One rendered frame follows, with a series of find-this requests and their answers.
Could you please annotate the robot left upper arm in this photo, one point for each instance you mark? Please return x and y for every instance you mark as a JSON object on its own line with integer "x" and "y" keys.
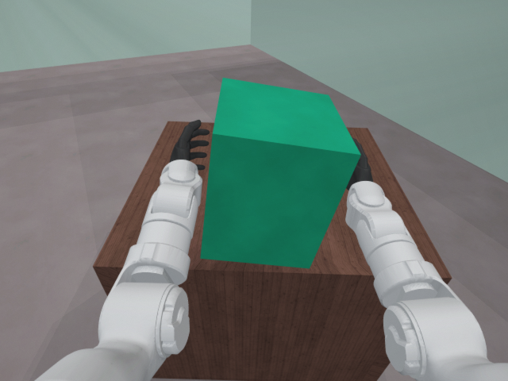
{"x": 142, "y": 324}

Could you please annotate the left robot hand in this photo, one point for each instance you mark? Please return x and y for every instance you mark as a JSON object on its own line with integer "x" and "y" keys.
{"x": 182, "y": 149}

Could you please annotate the left robot forearm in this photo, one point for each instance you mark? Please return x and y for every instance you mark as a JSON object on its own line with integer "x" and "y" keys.
{"x": 161, "y": 252}

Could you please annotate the robot right upper arm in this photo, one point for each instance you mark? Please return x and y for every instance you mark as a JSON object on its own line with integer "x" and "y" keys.
{"x": 437, "y": 339}

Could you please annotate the right robot hand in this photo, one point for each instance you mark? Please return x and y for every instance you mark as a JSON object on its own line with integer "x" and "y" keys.
{"x": 362, "y": 171}

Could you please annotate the pedestal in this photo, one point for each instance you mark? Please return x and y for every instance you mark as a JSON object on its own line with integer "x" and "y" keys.
{"x": 258, "y": 322}

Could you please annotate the carton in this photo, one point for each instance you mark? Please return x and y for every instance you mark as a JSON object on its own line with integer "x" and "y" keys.
{"x": 280, "y": 162}

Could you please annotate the right robot forearm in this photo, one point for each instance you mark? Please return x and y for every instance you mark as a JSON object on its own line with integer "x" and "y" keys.
{"x": 398, "y": 267}

